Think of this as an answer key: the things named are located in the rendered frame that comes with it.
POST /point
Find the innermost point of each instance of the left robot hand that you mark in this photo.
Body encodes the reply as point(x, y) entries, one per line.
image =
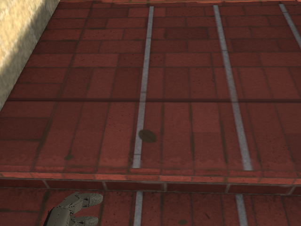
point(63, 214)

